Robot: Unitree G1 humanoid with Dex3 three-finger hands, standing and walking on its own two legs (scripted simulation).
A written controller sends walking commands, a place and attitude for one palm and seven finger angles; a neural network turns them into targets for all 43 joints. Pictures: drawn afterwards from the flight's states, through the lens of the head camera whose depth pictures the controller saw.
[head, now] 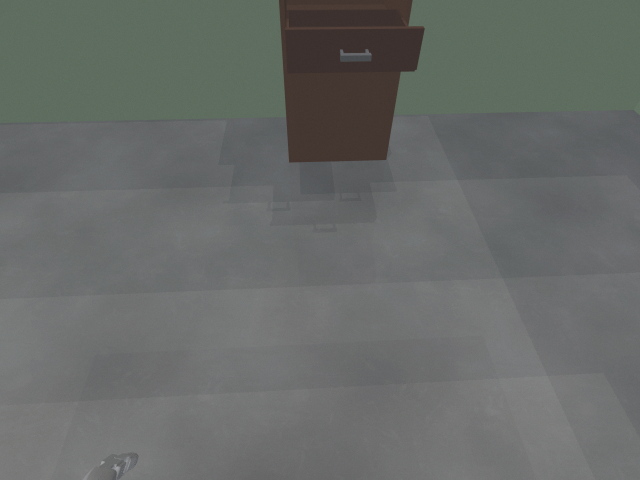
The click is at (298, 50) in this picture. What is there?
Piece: drawer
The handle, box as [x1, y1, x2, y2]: [340, 49, 371, 61]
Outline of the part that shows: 340,49 340,61 370,60 371,54 368,52 367,49 365,49 364,53 344,53 342,49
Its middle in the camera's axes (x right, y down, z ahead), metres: +0.11 -0.63 +1.31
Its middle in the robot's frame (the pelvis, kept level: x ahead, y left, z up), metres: +1.40 -0.05 -0.08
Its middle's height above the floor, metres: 0.69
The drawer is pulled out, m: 0.30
